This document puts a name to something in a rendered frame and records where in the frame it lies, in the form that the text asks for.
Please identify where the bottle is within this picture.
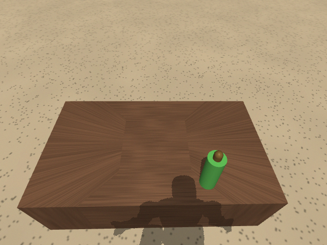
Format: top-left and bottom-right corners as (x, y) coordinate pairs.
(199, 150), (227, 190)

